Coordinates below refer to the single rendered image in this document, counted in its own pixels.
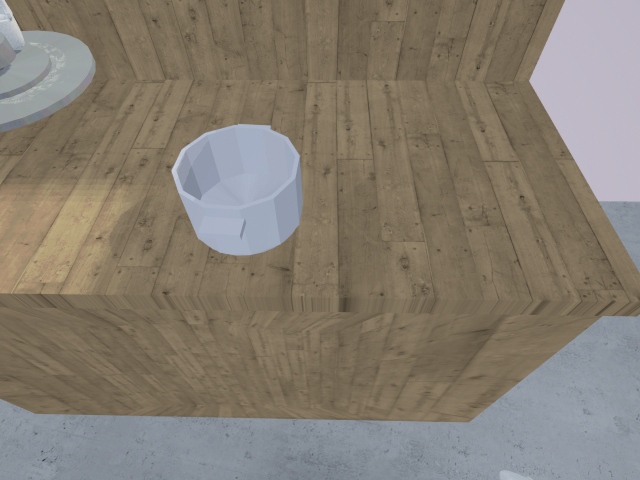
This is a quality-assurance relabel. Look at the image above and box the table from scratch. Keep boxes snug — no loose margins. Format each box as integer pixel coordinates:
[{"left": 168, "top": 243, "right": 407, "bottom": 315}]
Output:
[{"left": 0, "top": 0, "right": 640, "bottom": 422}]

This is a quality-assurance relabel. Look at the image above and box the robot left hand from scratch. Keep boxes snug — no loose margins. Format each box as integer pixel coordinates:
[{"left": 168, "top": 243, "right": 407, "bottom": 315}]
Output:
[{"left": 0, "top": 0, "right": 25, "bottom": 50}]

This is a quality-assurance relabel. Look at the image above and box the lid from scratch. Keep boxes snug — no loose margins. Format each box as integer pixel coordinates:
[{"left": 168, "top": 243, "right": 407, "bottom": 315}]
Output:
[{"left": 0, "top": 30, "right": 96, "bottom": 132}]

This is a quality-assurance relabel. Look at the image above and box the pot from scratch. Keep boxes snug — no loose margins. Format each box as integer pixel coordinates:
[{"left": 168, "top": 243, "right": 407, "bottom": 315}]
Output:
[{"left": 172, "top": 124, "right": 303, "bottom": 256}]

